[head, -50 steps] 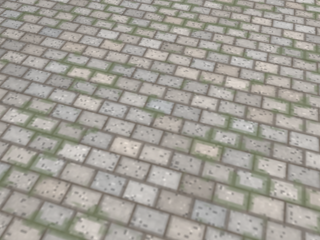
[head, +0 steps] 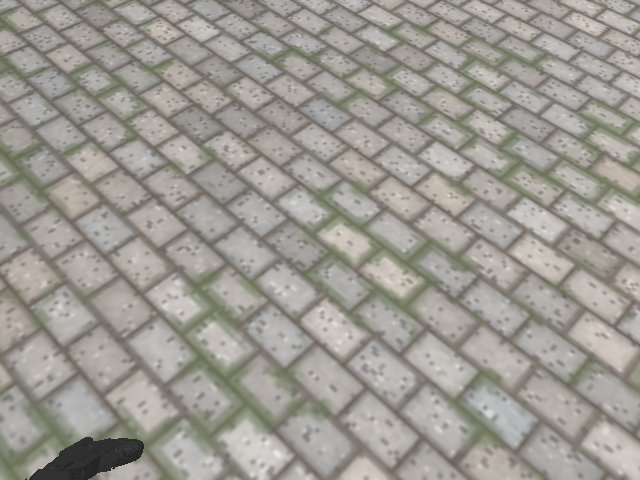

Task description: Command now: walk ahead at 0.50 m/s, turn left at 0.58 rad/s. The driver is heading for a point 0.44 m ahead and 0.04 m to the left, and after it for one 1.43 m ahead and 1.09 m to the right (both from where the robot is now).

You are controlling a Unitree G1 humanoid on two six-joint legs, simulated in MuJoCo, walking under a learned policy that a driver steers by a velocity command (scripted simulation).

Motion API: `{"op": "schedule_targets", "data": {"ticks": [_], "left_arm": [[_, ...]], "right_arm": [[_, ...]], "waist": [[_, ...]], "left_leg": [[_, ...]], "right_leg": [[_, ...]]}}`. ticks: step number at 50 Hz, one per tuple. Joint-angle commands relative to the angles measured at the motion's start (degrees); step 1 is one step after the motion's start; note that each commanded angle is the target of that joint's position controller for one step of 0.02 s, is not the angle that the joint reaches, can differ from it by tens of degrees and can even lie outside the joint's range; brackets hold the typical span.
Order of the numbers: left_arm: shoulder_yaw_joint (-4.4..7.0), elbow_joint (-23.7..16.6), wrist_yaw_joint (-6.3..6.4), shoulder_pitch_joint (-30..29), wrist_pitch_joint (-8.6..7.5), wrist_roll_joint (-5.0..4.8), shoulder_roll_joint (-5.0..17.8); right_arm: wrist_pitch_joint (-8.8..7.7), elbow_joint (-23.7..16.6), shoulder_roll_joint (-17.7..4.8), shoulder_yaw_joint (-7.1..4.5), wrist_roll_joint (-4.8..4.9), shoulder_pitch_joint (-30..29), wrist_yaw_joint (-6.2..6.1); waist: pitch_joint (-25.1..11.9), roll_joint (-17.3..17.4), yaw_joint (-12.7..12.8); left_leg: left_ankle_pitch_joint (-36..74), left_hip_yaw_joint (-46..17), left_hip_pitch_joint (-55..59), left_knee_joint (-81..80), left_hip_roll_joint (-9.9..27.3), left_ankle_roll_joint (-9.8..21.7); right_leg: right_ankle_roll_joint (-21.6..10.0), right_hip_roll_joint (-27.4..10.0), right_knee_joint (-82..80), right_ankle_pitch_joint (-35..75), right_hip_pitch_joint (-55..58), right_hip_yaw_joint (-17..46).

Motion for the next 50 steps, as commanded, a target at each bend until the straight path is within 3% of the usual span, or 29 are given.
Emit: {"op": "schedule_targets", "data": {"ticks": [1,3,4,5,6,7,8,9,10,11,13,17,20,23,26,28,29,30,31,32,33,34,35,36,37,39,44,48,50], "left_arm": [[1.96,-4.8,-0.58,-4.3,-1.50,-0.69,6.3],[2.87,-4.1,-0.67,-0.9,-2.01,-0.94,7.6],[3.62,-2.9,-0.39,3.8,-2.26,-0.75,8.6],[4.50,-2.2,0.06,10.9,-2.57,0.26,10.9],[5.80,-0.8,0.34,17.8,-1.97,1.42,15.8],[5.41,0.1,-0.23,19.1,-1.44,-0.01,13.0],[4.26,-0.8,-0.07,16.3,-1.12,-0.33,8.8],[3.69,-1.2,0.14,13.6,-0.62,0.00,7.2],[3.18,-0.9,0.23,11.5,-0.34,0.20,5.9],[2.77,-0.6,0.40,10.4,-0.36,0.50,4.9],[2.77,0.3,0.45,9.8,-0.68,0.27,4.4],[3.80,2.5,0.46,10.7,-1.11,0.17,7.2],[4.02,3.5,0.55,10.5,-0.68,-0.03,8.4],[3.70,5.9,0.49,13.4,0.28,-0.83,8.9],[4.01,8.0,0.18,15.0,1.22,-2.32,11.1],[3.92,8.3,0.32,13.3,1.57,-2.83,11.4],[3.14,8.3,0.32,14.5,1.24,-2.15,9.3],[1.21,6.4,-0.05,16.3,0.66,0.39,4.4],[0.13,8.9,-0.34,24.2,0.97,-0.35,2.2],[2.04,10.0,-0.32,23.0,1.81,-2.27,8.7],[2.35,8.3,-0.02,17.6,2.60,-3.07,9.0],[2.23,8.4,0.77,15.8,3.71,-2.42,7.2],[2.45,8.9,1.63,16.2,5.21,-1.73,6.7],[2.45,9.2,2.18,17.9,6.50,-1.39,5.7],[2.60,9.0,2.68,18.8,7.28,-1.14,5.1],[2.98,7.7,3.16,18.1,8.03,-0.91,4.9],[2.94,3.4,1.84,11.1,8.65,-0.64,4.6],[3.57,1.7,0.36,10.6,9.07,-0.67,5.5],[4.29,2.6,0.09,13.5,8.85,-0.23,6.3]], "right_arm": [[-0.25,-2.5,-8.9,-2.61,0.39,1.2,-0.54],[-0.01,-2.6,-8.7,-2.68,0.16,0.1,-0.62],[0.02,-2.9,-7.2,-2.23,0.03,-0.4,-0.54],[-0.23,-3.6,-3.9,-1.03,-0.44,-0.3,-0.28],[-0.65,-5.0,-0.3,0.20,0.60,6.3,-0.28],[-0.83,-5.1,-4.1,-0.09,1.12,7.4,-0.45],[-0.53,-4.7,-8.5,-1.33,1.08,2.9,-0.51],[-0.15,-5.4,-9.0,-1.59,0.39,-0.9,-0.59],[-0.08,-6.1,-8.3,-1.70,-0.22,-3.1,-0.44],[0.11,-6.4,-7.5,-1.87,-0.14,-3.5,-0.12],[0.71,-6.3,-5.1,-1.53,0.43,-2.8,0.34],[1.15,-7.8,-3.2,-0.86,-0.03,-6.4,0.59],[0.64,-8.3,-2.6,-0.50,0.04,-9.9,1.46],[-0.56,-9.8,0.0,0.60,-0.70,-15.9,2.31],[-1.35,-10.3,-1.9,-0.12,-1.07,-16.7,2.89],[-1.63,-7.3,-5.2,-1.73,-2.00,-8.1,2.35],[-1.61,-5.8,-8.6,-2.76,-2.76,-3.0,1.57],[-1.14,-5.6,-13.1,-3.20,-4.95,2.7,0.42],[-0.49,-6.6,-10.5,-1.79,-4.94,1.4,0.30],[0.32,-6.5,-9.0,-1.85,-3.29,0.1,0.92],[0.40,-6.1,-7.6,-1.38,-2.16,-3.9,1.11],[0.17,-5.2,-5.4,-0.71,-1.58,-7.5,1.13],[-0.09,-4.9,-3.7,-0.25,-1.71,-10.8,1.12],[-0.23,-4.5,-4.5,-0.61,-2.43,-13.3,1.10],[-0.48,-4.3,-5.0,-0.91,-3.01,-14.9,0.90],[-0.80,-3.4,-5.1,-1.16,-3.23,-16.2,0.24],[0.32,-0.8,-6.7,-1.94,-2.34,-16.0,-1.56],[1.54,0.8,-8.4,-2.55,-0.77,-16.1,-1.41],[2.17,2.1,-7.2,-2.43,0.19,-15.1,-1.44]], "waist": [[-3.0,7.6,0.7],[-3.3,9.5,3.1],[-5.1,9.4,5.7],[-11.4,6.0,8.9],[-20.2,-9.1,8.0],[-19.7,-14.6,8.1],[-11.9,-8.2,9.3],[-7.2,-4.3,9.0],[-3.6,-3.0,8.1],[-2.2,-4.2,6.8],[-1.4,-5.4,5.8],[-0.4,-2.8,6.0],[0.0,-2.0,7.1],[1.6,-0.8,8.7],[-0.1,-2.9,7.3],[-5.3,-2.9,1.5],[-9.5,-1.3,-0.6],[-19.1,9.7,-1.3],[-30.6,17.0,1.3],[-29.7,11.8,-0.3],[-20.6,9.9,0.9],[-14.1,6.9,2.8],[-10.6,7.5,4.7],[-8.8,8.8,6.5],[-8.1,9.6,7.4],[-7.4,9.8,7.7],[-6.8,9.0,5.7],[-6.3,8.6,6.2],[-6.1,6.0,7.4]], "left_leg": [[8.5,-13.1,-2.7,-2.2,13.4,7.0],[9.1,-15.9,-1.2,1.5,14.2,5.9],[10.4,-15.0,-2.2,5.6,12.3,4.4],[7.7,-11.5,-6.6,17.9,9.2,2.3],[-9.4,-2.4,-25.2,37.2,1.0,-2.3],[-18.5,-1.3,-35.5,47.8,3.6,-3.4],[-13.4,-1.6,-38.4,52.0,6.3,-3.9],[-9.2,0.6,-37.7,52.4,8.1,-4.2],[-6.1,1.1,-36.6,50.0,9.7,-4.4],[-4.0,1.3,-34.3,48.1,11.3,-4.4],[-2.3,2.8,-31.6,45.7,12.5,-4.6],[3.7,3.3,-34.4,37.7,13.6,-5.8],[12.1,5.1,-33.0,28.3,13.4,-5.6],[15.6,8.6,-25.4,16.8,10.6,-4.6],[13.5,9.6,-20.6,10.2,8.4,-2.6],[19.1,10.7,-7.3,3.1,6.0,-0.2],[33.6,9.0,4.2,3.1,8.9,1.3],[64.2,-5.8,24.4,10.4,24.9,7.6],[73.6,-17.1,30.5,10.3,35.0,15.3],[60.4,-12.8,24.3,7.0,32.1,15.1],[48.5,-7.7,18.0,4.3,28.5,12.6],[39.2,-3.9,10.1,1.1,25.6,10.2],[32.9,-0.6,2.2,-2.0,23.8,8.9],[29.6,2.1,-4.9,-5.0,22.9,8.7],[27.2,3.8,-8.3,-6.7,23.0,9.2],[23.3,6.3,-10.1,-8.1,23.7,9.7],[13.0,9.2,-7.7,-9.2,25.5,9.1],[12.5,10.3,-4.5,-5.2,26.9,6.8],[8.0,13.5,-6.0,2.1,23.7,2.3]], "right_leg": [[-1.1,3.3,-5.0,-0.3,9.6,-1.3],[-3.2,3.3,-6.7,-5.1,13.9,-1.6],[-4.8,3.0,-9.1,-5.0,20.6,-2.4],[-8.3,-3.6,-8.3,-7.1,33.3,3.1],[-17.2,-17.0,-11.2,-19.0,54.1,25.7],[-19.3,-21.3,-16.3,-33.5,55.5,40.1],[-16.9,-19.0,-17.8,-36.4,49.1,33.4],[-15.0,-16.6,-17.9,-29.7,42.7,25.0],[-14.4,-14.2,-19.1,-22.6,36.9,18.7],[-13.8,-12.4,-20.4,-17.9,33.1,13.9],[-13.9,-10.6,-23.0,-13.1,29.5,7.6],[-15.7,-11.9,-25.6,-4.7,30.4,0.3],[-14.6,-10.7,-25.6,-0.1,31.9,-6.3],[-14.0,-9.2,-23.6,11.7,29.8,-9.9],[-13.0,-10.3,-18.6,20.5,34.4,-7.9],[-10.3,-8.1,-8.4,27.6,34.3,-8.2],[-7.6,-4.9,0.1,21.3,28.7,-9.6],[-3.6,0.5,19.3,-10.4,12.5,-10.8],[-1.4,4.4,33.2,-43.9,7.3,-1.6],[-1.0,2.3,37.2,-42.8,6.1,1.7],[-1.0,0.4,36.9,-40.9,1.3,-1.2],[-0.4,-1.3,33.5,-37.2,0.7,-2.4],[0.5,-2.3,31.0,-33.8,4.5,-2.8],[1.5,-1.7,30.8,-30.1,9.4,-4.3],[1.9,-1.2,30.3,-28.2,11.5,-5.2],[1.7,-1.5,27.8,-25.4,11.9,-5.5],[-0.8,-2.7,16.8,-19.5,12.9,-6.6],[-3.6,-1.6,7.6,-19.8,16.5,-9.1],[-6.4,1.3,-2.9,-13.1,22.8,-10.4]]}}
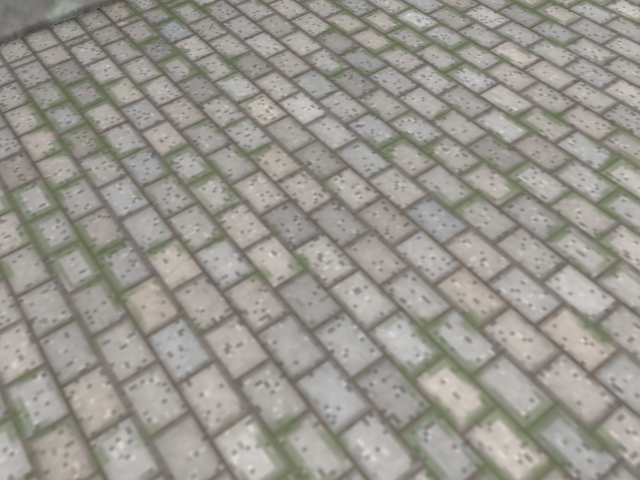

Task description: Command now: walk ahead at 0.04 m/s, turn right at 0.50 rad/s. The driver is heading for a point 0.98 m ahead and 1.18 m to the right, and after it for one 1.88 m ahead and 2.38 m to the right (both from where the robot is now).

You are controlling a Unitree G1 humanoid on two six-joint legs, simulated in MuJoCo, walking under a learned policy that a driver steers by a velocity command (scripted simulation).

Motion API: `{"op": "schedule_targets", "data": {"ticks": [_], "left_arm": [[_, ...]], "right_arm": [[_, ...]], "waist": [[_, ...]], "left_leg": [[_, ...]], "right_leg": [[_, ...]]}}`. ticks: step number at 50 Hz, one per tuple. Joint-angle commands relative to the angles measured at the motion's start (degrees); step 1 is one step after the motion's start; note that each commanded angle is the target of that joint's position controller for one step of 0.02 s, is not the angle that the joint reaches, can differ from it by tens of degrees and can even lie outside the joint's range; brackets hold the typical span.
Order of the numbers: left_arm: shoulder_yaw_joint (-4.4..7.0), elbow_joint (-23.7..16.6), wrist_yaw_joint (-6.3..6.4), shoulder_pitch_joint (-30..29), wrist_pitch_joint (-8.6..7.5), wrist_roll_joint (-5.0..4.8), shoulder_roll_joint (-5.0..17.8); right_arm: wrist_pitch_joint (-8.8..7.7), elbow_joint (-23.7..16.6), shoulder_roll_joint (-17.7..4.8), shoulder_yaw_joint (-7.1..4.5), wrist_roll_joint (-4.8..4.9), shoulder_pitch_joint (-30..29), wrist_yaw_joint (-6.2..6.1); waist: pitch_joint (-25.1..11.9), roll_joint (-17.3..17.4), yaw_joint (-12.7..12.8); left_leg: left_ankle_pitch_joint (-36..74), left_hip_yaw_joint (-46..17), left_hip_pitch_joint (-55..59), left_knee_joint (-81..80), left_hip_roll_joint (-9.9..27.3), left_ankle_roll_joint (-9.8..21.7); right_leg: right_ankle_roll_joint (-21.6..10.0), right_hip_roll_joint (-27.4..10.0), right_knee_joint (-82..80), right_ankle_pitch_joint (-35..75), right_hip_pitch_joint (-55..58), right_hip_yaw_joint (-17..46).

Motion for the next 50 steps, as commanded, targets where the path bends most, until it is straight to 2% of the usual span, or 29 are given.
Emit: {"op": "schedule_targets", "data": {"ticks": [1,2,3,4,5,6,7,9,14,17,21,23,24,25,26,27,28,29,30,31,34,36,38,42,45,47,48,49,50], "left_arm": [[3.15,-2.1,0.15,6.6,-0.62,0.54,9.4],[4.24,-4.2,1.29,6.1,-0.90,0.41,15.8],[3.87,-4.9,0.48,7.3,-2.30,2.53,15.4],[3.54,-5.0,0.07,5.4,-3.62,2.67,14.1],[3.38,-5.4,0.32,2.1,-4.29,1.37,12.7],[2.66,-6.0,0.71,-0.4,-4.26,0.17,10.3],[2.22,-6.4,1.19,-1.6,-4.08,-0.23,9.4],[1.86,-6.8,1.81,-0.8,-3.83,0.14,8.6],[2.59,-7.3,2.69,0.7,-3.05,-0.22,10.3],[2.90,-7.9,2.44,-0.1,-2.53,-0.03,10.9],[2.98,-8.6,1.86,-1.8,-1.94,-0.26,10.9],[2.90,-9.1,1.86,-3.2,-1.58,-0.71,10.6],[2.79,-9.4,2.01,-4.3,-1.31,-1.13,10.4],[2.52,-9.7,2.22,-4.3,-1.12,-1.29,9.5],[1.64,-9.7,2.12,-1.8,-1.10,-0.70,6.4],[1.74,-11.2,2.00,-0.5,-1.58,-1.12,6.1],[2.78,-10.6,1.92,-0.4,-2.27,-0.27,10.6],[3.55,-9.6,1.56,-0.7,-2.45,-0.65,12.4],[3.56,-8.8,1.41,-0.1,-2.31,-0.34,11.2],[3.37,-8.9,1.22,-0.8,-2.27,-0.11,10.4],[2.15,-10.3,0.23,-3.9,-3.25,-0.87,6.8],[1.68,-11.4,-0.03,-5.7,-3.85,-0.95,5.8],[1.27,-12.3,-0.44,-6.3,-4.26,-0.93,5.0],[0.36,-13.9,-1.50,-7.6,-4.66,-0.94,3.7],[0.33,-14.6,-2.05,-7.5,-4.37,-1.13,4.3],[0.79,-14.5,-2.21,-5.0,-4.11,-1.05,5.1],[1.67,-13.1,-2.14,-0.1,-4.02,-0.91,6.2],[3.77,-10.3,-1.66,8.7,-3.78,-1.22,9.7],[5.59,-8.6,-0.58,19.0,-3.45,-1.77,15.3]], "right_arm": [[0.32,-1.3,-5.5,-1.66,0.37,1.0,-0.09],[0.53,-3.5,-3.0,-0.75,-2.40,0.5,0.13],[0.44,-5.2,-5.3,-1.42,-1.84,-5.4,-0.39],[0.60,-5.0,-6.6,-1.95,-0.50,-6.4,-0.67],[0.75,-4.0,-6.6,-2.27,-0.22,-4.8,-1.05],[0.89,-2.8,-7.1,-2.60,-0.64,-3.8,-1.51],[0.82,-2.5,-7.2,-2.79,-1.03,-3.3,-1.69],[0.36,-2.2,-6.3,-2.73,-0.61,-2.5,-1.45],[-0.19,-2.5,-4.5,-1.92,-0.21,-4.8,-1.00],[-0.52,-2.3,-5.0,-1.86,-0.01,-4.8,-0.42],[-1.51,-2.0,-6.0,-1.98,0.35,-3.4,0.45],[-2.11,-1.5,-6.2,-2.09,0.43,-1.4,1.00],[-2.37,-0.9,-6.4,-2.24,0.41,0.8,1.27],[-2.47,-0.2,-7.6,-2.67,0.12,2.7,1.31],[-2.17,-0.3,-11.1,-3.36,-0.81,4.7,1.01],[-1.68,0.1,-14.7,-3.97,-2.14,4.3,0.86],[-2.09,-1.4,-11.7,-3.22,-2.26,2.4,0.78],[-2.33,-2.2,-8.8,-2.44,-1.55,0.6,0.40],[-2.43,-2.4,-8.1,-2.20,-0.46,-0.6,-0.09],[-2.58,-2.3,-7.6,-1.90,0.24,-0.2,-0.54],[-3.16,-1.6,-8.1,-1.75,-0.32,4.6,-1.02],[-3.61,-1.1,-8.8,-1.88,-0.54,7.2,-0.83],[-3.93,-1.0,-9.8,-2.11,-0.48,7.9,-0.46],[-4.30,-0.8,-11.8,-2.80,0.09,8.3,0.67],[-4.24,-0.4,-12.9,-3.26,1.09,9.0,1.65],[-3.75,-0.2,-13.6,-3.51,1.87,8.3,2.08],[-3.57,-0.4,-13.5,-3.38,2.05,7.4,2.10],[-3.67,-0.2,-10.8,-2.46,1.50,9.0,2.08],[-3.96,-2.0,-6.8,-0.81,-1.04,8.8,1.96]], "waist": [[-4.5,-5.0,1.5],[-3.1,-22.0,-0.6],[-6.2,-16.2,3.6],[-5.7,-10.6,2.6],[-5.4,-7.6,0.6],[-5.7,-6.1,-0.2],[-6.2,-6.7,-0.9],[-8.4,-6.5,-1.1],[-8.1,-7.2,0.6],[-6.9,-8.3,1.0],[-7.3,-9.2,0.9],[-7.9,-9.3,-0.3],[-8.1,-9.0,-1.8],[-8.4,-7.5,-2.4],[-11.0,2.3,-1.4],[-7.7,16.4,0.6],[-5.6,12.8,-0.4],[-4.0,9.9,-0.2],[-2.5,9.7,0.1],[-1.5,9.8,-0.8],[-0.6,7.9,-3.8],[-0.5,7.8,-5.3],[-0.2,7.8,-5.6],[1.3,7.6,-5.6],[2.1,7.5,-5.0],[1.6,6.9,-2.6],[-0.9,5.8,0.7],[-6.4,2.2,4.3],[-11.5,-9.0,8.2]], "left_leg": [[-3.5,-3.3,-2.8,8.0,7.3,2.4],[-25.5,-1.0,-19.4,26.0,-1.9,-4.1],[-28.8,-11.6,-22.6,36.1,-5.2,-3.7],[-24.1,-14.6,-23.6,39.3,-4.0,-2.6],[-18.4,-15.8,-24.3,38.8,-3.0,-1.9],[-15.1,-16.3,-24.1,37.9,-2.4,-2.1],[-12.4,-16.3,-22.3,38.1,-2.7,-2.5],[-9.1,-16.5,-20.5,37.4,-3.9,-3.1],[-7.1,-17.7,-18.6,23.1,-4.9,-4.8],[-7.9,-17.8,-13.9,17.5,-5.7,-5.0],[-9.5,-18.1,-8.8,10.7,-6.7,-4.1],[-7.1,-17.8,-5.0,3.8,-7.0,-3.2],[-2.0,-17.1,-0.9,-2.9,-6.9,-2.4],[4.7,-18.0,4.9,-8.0,-4.2,-1.1],[5.2,-27.9,13.3,-10.3,6.8,3.1],[4.0,-42.3,14.1,-13.1,16.0,12.5],[-6.1,-44.2,11.7,-14.7,19.1,16.1],[-15.0,-39.3,10.6,-15.5,15.7,13.8],[-18.1,-35.6,11.3,-16.0,12.3,11.0],[-17.6,-33.2,12.6,-16.3,11.4,9.9],[-14.1,-26.7,14.1,-18.4,10.2,9.6],[-11.8,-24.5,15.9,-19.2,10.8,10.2],[-9.0,-21.7,16.0,-19.7,11.4,10.4],[-4.5,-15.1,12.1,-19.9,11.9,10.0],[-3.3,-12.4,11.4,-18.3,13.0,9.3],[2.2,-10.4,10.7,-14.0,13.6,8.2],[11.9,-7.2,8.4,-6.7,12.3,6.8],[20.6,-2.7,4.1,7.1,8.9,4.6],[4.1,-0.3,-10.6,29.5,4.8,0.7]], "right_leg": [[-5.7,-1.9,-16.4,17.3,11.5,7.0],[-14.5,-15.3,-18.8,35.8,17.8,27.3],[-21.4,-18.1,-21.8,31.0,14.2,32.6],[-19.5,-15.3,-22.3,26.5,13.9,28.2],[-16.0,-12.5,-21.5,23.0,14.3,24.5],[-13.7,-11.0,-21.0,22.1,14.4,22.4],[-13.0,-9.9,-20.7,24.2,13.4,21.0],[-13.1,-8.5,-20.1,27.2,14.8,19.9],[-13.2,-7.3,-19.4,21.7,17.3,22.3],[-13.7,-6.6,-19.4,17.9,13.5,24.9],[-13.7,-5.8,-17.6,21.3,12.9,29.6],[-12.6,-4.8,-15.6,24.0,13.3,31.4],[-11.1,-3.3,-14.2,22.9,12.2,31.1],[-8.6,-1.0,-12.1,17.3,8.9,29.8],[-5.5,4.2,-2.4,-1.6,0.9,23.5],[-2.6,12.8,7.3,-19.3,-12.7,12.8],[-1.0,7.3,17.8,-17.1,-16.4,12.9],[-0.7,5.4,20.7,-11.9,-17.3,12.2],[0.3,4.8,22.1,-8.4,-19.0,11.1],[1.3,4.1,23.9,-5.5,-21.5,10.5],[2.7,2.4,22.7,-0.5,-23.4,6.8],[3.3,1.3,19.0,1.4,-24.1,6.2],[3.3,0.2,14.5,3.2,-22.8,5.4],[1.7,-0.9,5.0,4.3,-15.7,2.6],[-0.7,-0.6,0.5,2.2,-10.8,0.4],[-3.1,1.2,-3.5,1.1,-5.1,-1.8],[-4.6,3.9,-6.9,2.9,3.3,-4.0],[-6.7,6.7,-8.5,3.4,16.9,-3.9],[-11.2,-3.9,-12.1,-0.6,31.8,13.7]]}}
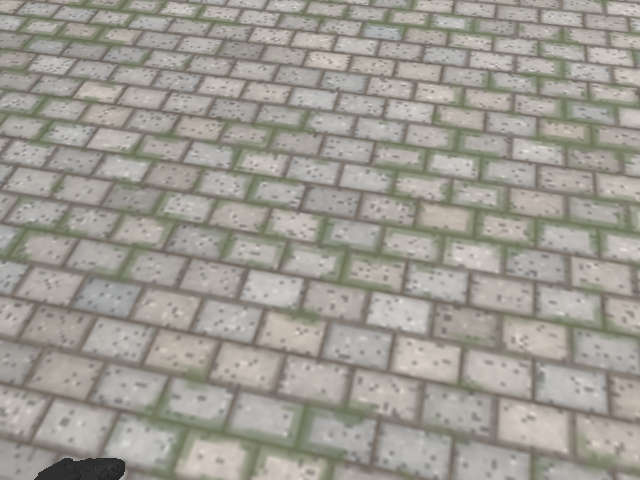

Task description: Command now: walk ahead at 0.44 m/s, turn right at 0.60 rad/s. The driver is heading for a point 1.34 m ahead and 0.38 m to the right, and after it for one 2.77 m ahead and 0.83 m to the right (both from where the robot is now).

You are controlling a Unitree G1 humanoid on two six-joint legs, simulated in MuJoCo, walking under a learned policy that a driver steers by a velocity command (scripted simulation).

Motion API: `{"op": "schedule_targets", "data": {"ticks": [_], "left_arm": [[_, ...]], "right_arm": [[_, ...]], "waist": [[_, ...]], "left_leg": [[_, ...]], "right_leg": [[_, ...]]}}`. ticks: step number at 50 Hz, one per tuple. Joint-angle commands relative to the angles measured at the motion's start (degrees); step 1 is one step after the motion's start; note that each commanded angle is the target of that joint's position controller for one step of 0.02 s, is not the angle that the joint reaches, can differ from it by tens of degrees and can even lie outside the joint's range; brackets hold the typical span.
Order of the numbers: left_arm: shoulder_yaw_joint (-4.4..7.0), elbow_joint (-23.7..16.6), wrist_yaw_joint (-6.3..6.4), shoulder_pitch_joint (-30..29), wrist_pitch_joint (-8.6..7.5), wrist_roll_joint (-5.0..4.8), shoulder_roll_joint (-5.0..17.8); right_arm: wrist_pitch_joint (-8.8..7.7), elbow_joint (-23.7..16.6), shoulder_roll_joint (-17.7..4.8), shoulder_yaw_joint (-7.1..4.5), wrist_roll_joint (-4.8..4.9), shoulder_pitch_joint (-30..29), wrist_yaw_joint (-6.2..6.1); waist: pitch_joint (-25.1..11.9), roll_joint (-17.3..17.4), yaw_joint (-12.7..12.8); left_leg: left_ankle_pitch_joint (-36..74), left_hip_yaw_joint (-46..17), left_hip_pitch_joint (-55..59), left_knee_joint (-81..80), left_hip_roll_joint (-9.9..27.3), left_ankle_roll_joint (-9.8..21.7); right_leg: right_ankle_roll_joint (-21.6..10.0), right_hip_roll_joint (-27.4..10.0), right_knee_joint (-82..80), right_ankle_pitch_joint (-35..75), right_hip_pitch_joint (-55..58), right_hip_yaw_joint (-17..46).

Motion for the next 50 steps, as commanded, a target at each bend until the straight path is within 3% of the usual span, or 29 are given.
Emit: {"op": "schedule_targets", "data": {"ticks": [1,2,3,4,5,6,9,14,17,20,22,23,24,25,26,27,28,29,31,33,36,40,44,45,46,47,48,49,50], "left_arm": [[5.83,0.0,0.99,21.1,-0.97,-0.34,19.8],[4.08,-0.4,0.30,19.6,-2.44,0.04,13.3],[3.07,-0.1,0.17,17.3,-3.25,0.66,10.7],[2.49,-0.6,0.17,14.1,-3.45,0.76,9.0],[2.07,-1.2,0.38,10.9,-3.34,1.02,8.0],[1.69,-1.9,0.72,9.0,-3.35,1.61,7.4],[1.90,-0.8,1.81,9.2,-3.91,1.23,8.2],[2.52,3.0,3.15,14.4,-3.69,0.33,9.3],[2.79,5.2,3.30,17.1,-3.50,-0.28,9.4],[3.09,6.4,3.87,17.2,-2.68,-0.26,9.2],[3.27,6.4,3.89,16.5,-1.92,0.08,9.1],[2.78,6.0,3.65,15.4,-1.71,0.32,8.0],[1.63,4.3,3.34,14.2,-1.62,1.16,5.5],[-0.06,3.5,3.14,23.6,-2.12,0.22,-0.6],[0.29,4.4,3.24,25.0,-2.50,-1.04,4.2],[1.55,4.2,3.18,18.4,-2.36,-1.42,8.5],[1.74,3.2,3.30,13.6,-2.21,-0.68,9.3],[1.85,2.3,3.19,10.4,-2.26,0.22,8.6],[1.95,2.0,2.88,10.8,-1.42,-0.03,6.4],[1.45,1.4,2.99,10.9,-0.43,0.17,3.8],[0.81,0.3,2.56,9.0,-0.14,0.94,2.4],[0.44,-1.0,0.91,2.9,-0.79,1.06,1.6],[1.56,-2.5,-0.15,1.2,-1.06,1.54,4.0],[2.21,-1.7,0.01,4.0,-1.20,1.81,5.1],[3.33,-0.8,0.65,7.4,-1.23,2.08,7.8],[4.14,-1.2,1.83,11.6,-0.98,2.96,12.8],[2.60,-2.7,2.09,8.0,-0.95,3.70,12.0],[1.29,-2.6,1.45,7.6,-0.90,2.74,6.1],[0.63,-1.9,0.97,4.9,-1.14,2.25,4.9]], "right_arm": [[-2.74,-10.2,0.5,1.63,-2.65,-4.5,-0.05],[-4.03,-10.1,-6.5,0.15,0.12,-9.8,0.41],[-4.86,-10.6,-7.6,-0.16,1.15,-10.8,0.83],[-5.15,-9.5,-7.0,0.02,0.02,-9.9,0.60],[-5.12,-8.9,-6.6,-0.11,-1.38,-9.4,0.48],[-4.71,-8.6,-6.3,-0.20,-1.62,-8.8,0.70],[-3.48,-8.4,-4.5,0.21,-2.31,-9.7,0.78],[-3.70,-11.7,-1.1,1.80,-1.68,-21.6,1.30],[-4.19,-13.4,-1.9,1.73,-1.07,-25.5,1.97],[-4.74,-13.5,-3.6,1.02,-1.03,-24.7,2.24],[-5.07,-12.6,-5.2,0.07,-1.10,-19.9,1.89],[-5.25,-11.2,-6.8,-0.96,-1.30,-13.3,1.43],[-5.21,-10.4,-9.2,-1.65,-2.25,-3.9,0.92],[-4.53,-8.8,-13.2,-2.64,-2.82,2.2,0.78],[-4.29,-8.8,-8.7,-1.65,-1.34,1.8,1.22],[-3.82,-9.6,-4.5,-0.57,-1.03,-1.7,0.76],[-3.29,-9.7,-3.3,-0.13,-1.42,-4.7,0.44],[-3.04,-9.0,-2.4,0.17,-1.81,-6.4,0.34],[-3.44,-8.6,-1.6,0.44,-2.52,-8.8,0.08],[-3.97,-7.4,-2.5,0.10,-1.87,-10.0,0.04],[-3.39,-6.3,-5.5,-0.83,-1.38,-11.4,-0.44],[-1.91,-4.6,-6.3,-0.60,-0.52,-10.1,-0.79],[-0.79,-3.2,-8.5,-1.05,1.15,-8.9,-0.68],[-0.59,-3.0,-8.2,-0.91,1.36,-9.2,-0.76],[-0.60,-2.4,-6.6,-0.32,0.70,-7.0,-0.67],[-0.83,-4.0,-3.7,1.07,-1.99,-5.8,-0.52],[-0.51,-4.0,-0.1,3.03,-2.48,0.5,0.34],[0.56,-2.3,-5.2,1.72,-1.20,-2.1,0.64],[1.30,-3.4,-5.5,1.49,0.12,-5.5,0.68]], "waist": [[-15.2,-21.4,8.9],[-11.9,-11.1,11.7],[-6.6,-10.2,9.9],[-4.3,-5.2,7.7],[-2.5,-4.4,5.8],[-1.9,-5.3,4.3],[-1.2,-3.9,3.4],[1.7,-5.0,7.0],[2.6,-5.1,8.0],[2.5,-6.2,6.9],[0.0,-8.1,4.8],[-4.8,-7.8,1.3],[-14.3,-5.2,-3.0],[-24.5,12.9,0.5],[-24.8,15.4,0.4],[-14.8,9.2,-0.9],[-8.5,4.4,-0.4],[-4.0,3.1,0.7],[-0.8,5.1,3.5],[0.2,5.1,4.9],[-1.3,4.9,5.1],[-2.8,4.1,2.8],[-3.1,4.0,3.8],[-4.4,3.3,5.7],[-6.7,0.4,7.0],[-12.9,-8.9,7.8],[-21.6,-16.0,3.5],[-23.1,-7.3,6.5],[-16.2,-6.7,5.7]], "left_leg": [[-9.3,-7.7,-43.4,42.5,-9.4,1.8],[-4.6,-14.4,-49.0,47.6,-6.3,3.0],[1.0,-13.8,-50.3,45.6,-3.9,5.0],[5.6,-14.0,-46.5,41.5,-1.7,5.3],[9.2,-14.2,-42.7,36.4,-0.5,4.8],[11.7,-14.2,-39.3,34.3,-0.2,4.4],[17.7,-12.5,-37.6,27.8,-2.4,1.6],[31.5,-11.7,-32.8,6.4,-6.8,0.3],[33.5,-13.2,-30.6,0.7,-7.8,1.5],[29.7,-14.7,-28.7,-2.2,-7.8,3.3],[23.6,-12.8,-21.7,-2.6,-8.9,5.0],[24.7,-11.7,-11.5,-4.1,-8.7,6.8],[22.6,-18.5,6.2,-0.9,-1.2,10.4],[12.1,-45.5,29.4,-3.7,13.9,20.0],[0.5,-57.3,28.7,-10.1,16.7,20.7],[-1.9,-47.5,20.3,-11.9,14.1,17.8],[4.0,-38.7,11.3,-12.6,11.7,15.8],[10.7,-33.0,3.7,-14.1,9.5,15.2],[26.2,-24.0,-4.6,-16.2,6.9,14.8],[42.1,-17.6,-7.4,-16.6,7.2,16.0],[49.8,-10.7,-6.5,-17.1,6.9,16.3],[48.2,-5.0,-5.2,-15.5,4.5,14.3],[47.2,-6.1,-0.8,-8.2,6.4,12.5],[47.8,-5.2,-1.5,-3.2,5.2,11.1],[44.5,-3.3,-4.0,4.9,2.2,8.6],[23.4,-1.1,-14.5,20.0,-1.8,5.0],[-15.4,-7.3,-25.9,34.8,-7.3,1.7],[-14.0,-13.8,-24.9,36.9,-4.9,0.9],[-12.6,-13.2,-27.8,36.4,-3.8,0.9]], "right_leg": [[-17.5,-17.7,-19.4,-19.4,44.0,48.6],[-16.5,-18.5,-23.1,-21.3,41.5,47.0],[-15.0,-17.1,-22.2,-16.5,36.4,39.8],[-13.2,-14.4,-21.2,-9.6,30.3,33.4],[-12.0,-11.7,-21.6,-3.3,25.0,28.3],[-11.5,-10.0,-22.8,1.2,21.5,25.4],[-12.1,-7.9,-24.0,13.4,17.9,20.2],[-8.8,-4.6,-23.5,12.9,14.5,16.5],[-8.0,-6.2,-21.9,10.8,16.5,19.8],[-6.9,-8.4,-17.9,13.4,21.7,23.2],[-5.8,-7.9,-12.6,23.5,23.3,24.1],[-4.2,-4.8,-4.8,29.3,22.0,22.3],[-2.2,-1.3,9.8,22.2,13.8,20.3],[2.5,7.8,32.0,-13.1,-8.4,14.7],[3.1,5.0,40.9,-20.7,-15.7,15.8],[3.5,1.9,42.8,-15.9,-18.5,14.6],[3.6,-0.6,41.2,-11.4,-17.3,11.9],[3.5,-2.3,38.3,-9.0,-15.7,11.2],[3.7,-3.9,34.7,-8.0,-10.2,10.5],[4.7,-4.0,29.9,-9.2,-9.5,8.7],[5.4,-4.2,20.1,-0.6,-8.6,6.5],[4.0,-1.4,5.6,11.3,-1.6,4.0],[0.9,0.7,-3.7,8.4,2.3,3.3],[-0.4,2.2,-8.0,11.4,7.7,2.4],[-2.0,2.6,-11.1,20.5,15.5,2.9],[-6.5,-9.8,-7.6,49.2,28.9,16.5],[-19.1,-23.3,-6.7,57.2,38.3,33.4],[-17.8,-19.7,-9.0,46.3,33.4,30.1],[-14.9,-16.4,-10.1,40.4,29.4,24.3]]}}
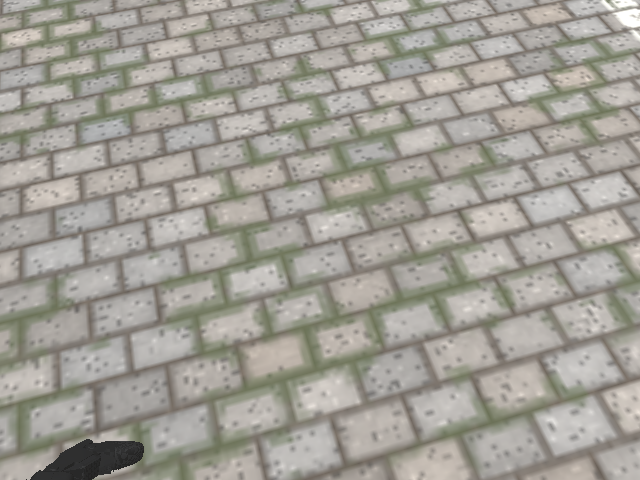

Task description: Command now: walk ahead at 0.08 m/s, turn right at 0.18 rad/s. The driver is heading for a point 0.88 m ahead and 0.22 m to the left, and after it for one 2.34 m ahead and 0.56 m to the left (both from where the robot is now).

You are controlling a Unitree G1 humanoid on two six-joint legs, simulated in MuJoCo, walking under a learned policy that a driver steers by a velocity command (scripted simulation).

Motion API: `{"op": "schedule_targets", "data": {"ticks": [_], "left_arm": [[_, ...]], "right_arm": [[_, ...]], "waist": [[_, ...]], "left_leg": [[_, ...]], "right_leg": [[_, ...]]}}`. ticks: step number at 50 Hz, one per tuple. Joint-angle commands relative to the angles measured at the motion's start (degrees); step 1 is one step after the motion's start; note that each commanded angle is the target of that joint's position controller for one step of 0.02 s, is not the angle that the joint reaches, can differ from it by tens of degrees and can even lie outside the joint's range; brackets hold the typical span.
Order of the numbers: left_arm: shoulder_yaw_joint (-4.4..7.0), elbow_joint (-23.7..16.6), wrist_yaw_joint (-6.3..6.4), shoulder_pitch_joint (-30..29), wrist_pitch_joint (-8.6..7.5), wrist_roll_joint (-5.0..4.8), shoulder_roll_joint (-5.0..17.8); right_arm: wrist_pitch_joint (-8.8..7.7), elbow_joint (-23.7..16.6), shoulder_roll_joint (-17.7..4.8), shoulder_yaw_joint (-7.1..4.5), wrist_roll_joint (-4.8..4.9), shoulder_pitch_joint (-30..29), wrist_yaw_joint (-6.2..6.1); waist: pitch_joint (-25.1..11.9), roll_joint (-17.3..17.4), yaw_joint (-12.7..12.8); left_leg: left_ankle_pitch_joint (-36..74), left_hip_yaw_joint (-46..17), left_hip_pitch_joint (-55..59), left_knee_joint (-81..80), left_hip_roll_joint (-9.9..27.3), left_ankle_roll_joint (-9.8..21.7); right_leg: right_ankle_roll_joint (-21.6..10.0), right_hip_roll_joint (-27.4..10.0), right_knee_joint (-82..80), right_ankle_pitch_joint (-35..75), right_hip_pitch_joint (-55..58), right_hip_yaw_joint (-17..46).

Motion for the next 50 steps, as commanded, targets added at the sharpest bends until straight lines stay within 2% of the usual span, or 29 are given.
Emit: {"op": "schedule_targets", "data": {"ticks": [1,2,3,4,6,9,11,12,13,14,15,16,19,25,37,39,40,42,43,44,45,46,47,48,50], "left_arm": [[1.71,-1.4,-0.18,5.0,-0.60,-0.59,6.7],[1.71,-1.2,-0.11,2.8,-0.48,-0.69,7.0],[2.02,-0.8,0.03,0.9,-0.33,-0.18,8.0],[2.08,-0.5,0.22,-0.2,-0.28,0.32,7.8],[1.86,0.4,0.52,-1.1,-0.31,0.48,6.5],[1.47,2.4,0.93,-1.0,-0.15,0.30,5.6],[0.82,3.7,0.96,-1.4,0.10,-0.18,4.1],[0.33,5.2,0.87,1.0,0.03,0.01,2.5],[0.27,5.8,0.79,2.9,0.05,0.61,2.4],[0.28,5.9,0.97,4.2,0.29,0.52,1.3],[0.56,6.4,1.32,1.9,0.50,0.65,3.0],[1.00,6.5,1.64,1.2,0.59,0.39,3.7],[1.31,8.7,2.16,2.6,0.75,0.25,3.8],[1.59,12.8,2.25,3.5,0.42,-0.46,3.3],[1.85,20.9,3.47,3.7,1.47,-0.85,4.5],[1.80,22.0,3.57,3.5,1.54,-0.87,4.6],[1.66,23.0,3.59,4.2,1.63,-0.89,4.1],[1.72,23.7,3.52,3.5,1.64,-1.33,3.7],[1.70,23.0,3.35,1.5,1.16,-1.38,3.7],[1.61,21.7,2.98,-1.0,0.25,-1.59,3.7],[1.49,20.8,2.51,-3.0,-0.81,-1.98,3.5],[1.62,20.5,2.01,-3.7,-1.71,-2.41,3.7],[1.69,20.5,1.50,-3.7,-2.48,-2.73,3.8],[1.67,20.6,0.98,-3.6,-3.19,-2.95,3.7],[1.60,21.6,0.27,-2.2,-4.14,-2.96,3.1]], "right_arm": [[1.09,-3.0,-5.7,-0.80,0.63,1.2,-0.18],[1.85,-2.9,-6.1,-1.01,0.05,0.7,-0.87],[2.58,-2.3,-5.9,-1.03,-0.06,2.0,-1.20],[2.99,-1.6,-5.1,-0.91,-0.18,3.4,-1.55],[3.34,-1.0,-3.6,-0.48,-0.45,3.9,-2.01],[3.35,-1.1,-3.0,-0.24,-0.63,1.8,-2.00],[3.07,-0.4,-2.0,0.03,-1.49,2.9,-1.46],[2.91,-0.7,-2.8,0.09,-2.40,2.5,-1.26],[2.76,-1.9,-6.3,-0.34,-2.48,0.9,-1.43],[2.58,-1.2,-6.6,-0.46,-1.97,-2.5,-1.36],[2.00,-2.3,-3.8,0.32,-2.18,-4.7,-1.09],[1.43,-1.7,-3.0,0.65,-2.42,-4.6,-1.09],[-0.05,-0.1,-3.3,0.83,-1.40,-1.9,-1.23],[0.11,2.0,-2.9,1.16,-1.10,0.2,-1.58],[0.66,5.9,-2.8,1.28,-0.81,0.2,-1.13],[0.73,6.4,-2.8,1.29,-0.83,0.4,-1.18],[0.84,7.2,-2.6,1.32,-0.80,1.5,-1.28],[1.28,7.7,-4.9,0.45,-0.17,2.2,-1.62],[1.31,7.8,-6.5,-0.12,0.08,3.3,-1.86],[1.06,7.9,-8.4,-0.81,0.45,4.3,-2.11],[0.45,8.2,-9.1,-1.27,0.56,5.4,-2.42],[-0.34,8.3,-8.6,-1.37,0.21,6.1,-2.53],[-0.97,8.2,-7.9,-1.44,0.18,6.4,-2.49],[-1.32,7.9,-7.3,-1.52,0.56,6.0,-2.37],[-1.41,7.1,-7.5,-1.83,1.31,4.0,-2.06]], "waist": [[-16.5,-4.3,3.5],[-13.6,-4.7,2.6],[-12.2,-6.2,1.0],[-12.0,-7.0,0.3],[-12.4,-7.7,0.5],[-12.4,-7.8,1.5],[-11.3,-6.8,0.1],[-9.7,-4.9,0.5],[-7.0,1.0,2.9],[-5.3,9.3,5.5],[-3.1,8.4,4.3],[-3.0,7.9,4.1],[-3.7,4.3,3.1],[-6.2,0.3,1.9],[-5.9,0.1,2.2],[-5.7,0.3,2.3],[-6.8,0.7,2.3],[-3.8,4.3,1.6],[-0.6,7.2,0.7],[2.7,9.5,-0.1],[5.2,10.2,-0.7],[6.3,9.8,-0.8],[6.2,8.8,-0.7],[5.5,7.5,-0.3],[3.1,6.3,1.2]], "left_leg": [[-2.9,-6.1,-15.4,10.8,2.8,-1.1],[0.0,-6.1,-13.2,7.7,3.3,-1.8],[3.0,-5.0,-8.4,5.5,2.6,-2.4],[4.6,-4.3,-5.5,2.9,1.9,-2.9],[7.4,-3.8,-1.9,-3.2,1.6,-3.0],[14.5,-3.5,2.2,-12.2,1.2,-1.8],[22.5,-2.3,8.3,-22.0,0.1,-0.1],[26.1,-4.7,10.1,-25.7,2.0,1.3],[26.0,-9.7,7.3,-28.8,6.8,3.8],[10.2,-10.9,-3.8,-31.8,7.5,6.4],[3.2,-10.3,-8.1,-34.2,5.7,5.4],[3.3,-9.5,-8.9,-34.4,5.0,3.9],[13.4,-7.3,-4.1,-31.3,3.3,2.3],[23.8,-5.9,1.2,-28.9,2.2,3.1],[31.6,-4.9,4.1,-30.1,1.2,3.5],[31.6,-4.8,4.3,-30.5,1.1,3.5],[25.8,-4.6,4.8,-31.3,0.7,3.8],[4.7,-8.7,3.9,-34.8,2.4,6.9],[-6.2,-14.8,4.0,-38.6,6.6,9.6],[-12.2,-22.2,4.1,-42.4,12.2,12.7],[-11.8,-27.3,4.0,-44.7,16.2,15.1],[-7.9,-29.1,6.7,-45.3,18.1,16.4],[-3.6,-28.8,10.1,-44.8,18.7,16.6],[0.3,-26.6,12.3,-44.1,17.9,15.8],[7.4,-19.0,10.3,-42.1,13.8,13.2]], "right_leg": [[-12.7,-16.7,-7.7,27.3,25.7,18.4],[-11.4,-15.4,-9.5,22.3,20.0,16.4],[-10.8,-13.6,-11.2,19.9,13.7,13.8],[-10.8,-12.7,-12.1,18.1,10.9,12.3],[-10.7,-11.9,-12.4,14.0,9.3,10.7],[-9.7,-11.8,-12.6,3.3,8.5,11.2],[-6.3,-9.4,-12.0,-9.6,5.3,10.0],[-3.0,-7.2,-11.3,-15.9,3.3,9.0],[0.0,-3.8,-7.8,-19.7,2.9,6.4],[2.2,-0.9,-6.9,-14.4,10.3,2.2],[2.9,-1.1,-5.1,-9.4,14.6,2.5],[2.5,-1.4,-4.5,-7.0,16.3,2.7],[1.4,-2.5,-5.3,-2.0,15.6,4.0],[2.0,-2.8,-5.0,6.5,17.0,3.9],[2.6,-3.4,-5.8,10.1,19.7,3.5],[2.7,-3.4,-6.1,9.6,19.7,3.3],[2.8,-2.5,-5.8,4.5,20.1,2.2],[2.8,1.2,-0.6,-13.0,14.2,-2.1],[2.8,1.9,3.6,-17.5,7.7,-3.4],[2.2,0.7,7.8,-18.0,2.2,-3.4],[1.4,-1.7,11.9,-18.0,-1.8,-1.4],[0.8,-3.5,15.5,-20.5,-6.4,0.2],[0.1,-5.0,16.6,-22.5,-9.7,1.1],[-0.3,-5.9,14.3,-22.5,-10.2,1.3],[-0.4,-4.8,4.6,-17.0,-1.2,-1.5]]}}
Keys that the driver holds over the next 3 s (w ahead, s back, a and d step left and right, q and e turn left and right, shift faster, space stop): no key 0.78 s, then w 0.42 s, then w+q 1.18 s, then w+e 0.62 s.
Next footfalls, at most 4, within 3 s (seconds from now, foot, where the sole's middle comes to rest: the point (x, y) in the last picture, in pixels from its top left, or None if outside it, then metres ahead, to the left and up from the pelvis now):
0.24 left None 0.09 0.15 -0.76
1.08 right None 0.20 -0.10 -0.76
1.56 left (273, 414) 0.56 0.12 -0.76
2.04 right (323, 278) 0.88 0.00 -0.76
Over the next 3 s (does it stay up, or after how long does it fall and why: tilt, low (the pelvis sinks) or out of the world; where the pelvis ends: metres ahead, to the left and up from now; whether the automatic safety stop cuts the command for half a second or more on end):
stays up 1.10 0.35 0.00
